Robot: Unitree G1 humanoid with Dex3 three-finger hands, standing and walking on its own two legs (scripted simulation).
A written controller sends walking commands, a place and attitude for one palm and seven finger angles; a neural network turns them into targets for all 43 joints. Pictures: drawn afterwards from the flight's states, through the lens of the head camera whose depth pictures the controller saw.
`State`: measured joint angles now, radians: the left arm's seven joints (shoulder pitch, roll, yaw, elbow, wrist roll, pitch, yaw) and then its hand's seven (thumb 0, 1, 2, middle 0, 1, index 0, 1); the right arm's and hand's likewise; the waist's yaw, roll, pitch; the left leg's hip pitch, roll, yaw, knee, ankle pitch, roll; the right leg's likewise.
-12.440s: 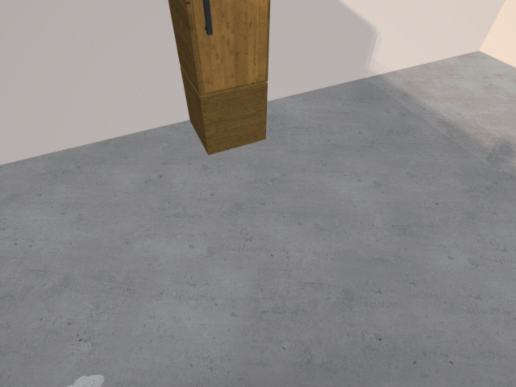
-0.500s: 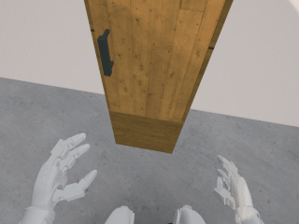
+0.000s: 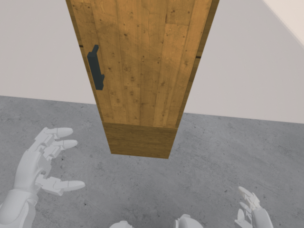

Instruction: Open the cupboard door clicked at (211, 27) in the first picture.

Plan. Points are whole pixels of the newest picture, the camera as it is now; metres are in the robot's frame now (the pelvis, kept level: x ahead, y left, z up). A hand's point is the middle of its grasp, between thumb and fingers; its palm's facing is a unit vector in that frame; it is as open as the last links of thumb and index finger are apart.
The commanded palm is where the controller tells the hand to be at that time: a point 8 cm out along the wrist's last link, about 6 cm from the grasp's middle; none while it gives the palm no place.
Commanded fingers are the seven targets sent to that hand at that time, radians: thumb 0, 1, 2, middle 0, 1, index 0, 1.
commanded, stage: raise the hand with hooked fingers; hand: left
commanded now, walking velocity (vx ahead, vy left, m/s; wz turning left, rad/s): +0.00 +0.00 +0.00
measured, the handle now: (97, 68) +0.56 +0.21 +0.07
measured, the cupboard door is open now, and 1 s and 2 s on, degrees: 0 0 0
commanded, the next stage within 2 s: move the hooked fingers beside the handle in 1.00 s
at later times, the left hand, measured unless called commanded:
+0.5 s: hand (40, 135) +0.30 +0.27 +0.10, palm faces +0.01 -1.00 -0.05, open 14.0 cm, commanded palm +0.27 +0.32 +0.10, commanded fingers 0.00 -0.50 0.30 -0.30 -1.20 -0.30 -1.20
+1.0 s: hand (44, 135) +0.30 +0.26 +0.10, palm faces +0.01 -1.00 -0.04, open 14.0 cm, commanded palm +0.27 +0.31 +0.10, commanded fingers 0.00 -0.50 0.30 -0.30 -1.20 -0.30 -1.20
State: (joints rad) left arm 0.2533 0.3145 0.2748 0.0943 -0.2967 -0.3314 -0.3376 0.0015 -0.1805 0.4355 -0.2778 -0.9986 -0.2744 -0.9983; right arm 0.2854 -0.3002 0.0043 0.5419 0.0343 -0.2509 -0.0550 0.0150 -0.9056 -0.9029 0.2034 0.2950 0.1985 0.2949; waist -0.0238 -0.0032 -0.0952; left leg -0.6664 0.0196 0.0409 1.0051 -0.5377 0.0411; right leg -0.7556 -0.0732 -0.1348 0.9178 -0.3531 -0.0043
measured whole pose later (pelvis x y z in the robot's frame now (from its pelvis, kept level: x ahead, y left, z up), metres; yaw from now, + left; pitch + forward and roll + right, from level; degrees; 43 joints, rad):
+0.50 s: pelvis +0.01 +0.00 +0.02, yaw +0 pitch +9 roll -2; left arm -0.05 0.43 0.44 0.40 -0.34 -0.25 -0.52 -0.01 -0.49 0.30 -0.30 -1.20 -0.30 -1.20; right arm 0.28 -0.28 0.07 0.57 0.03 -0.22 -0.06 0.01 -0.90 -0.90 0.21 0.30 0.20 0.30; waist 0.00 0.01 -0.06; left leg -0.54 0.02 0.04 0.88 -0.49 0.03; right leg -0.63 -0.06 -0.14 0.79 -0.31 -0.01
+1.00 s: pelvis +0.00 -0.01 +0.02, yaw -1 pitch +8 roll -1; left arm -0.07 0.42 0.45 0.46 -0.34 -0.28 -0.53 -0.01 -0.50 0.30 -0.30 -1.20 -0.30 -1.20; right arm 0.29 -0.29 0.06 0.56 0.03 -0.21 -0.07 0.01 -0.90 -0.90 0.21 0.30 0.20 0.30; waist -0.01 0.01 -0.06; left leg -0.51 0.02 0.05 0.84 -0.46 0.03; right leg -0.61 -0.05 -0.13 0.77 -0.29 -0.01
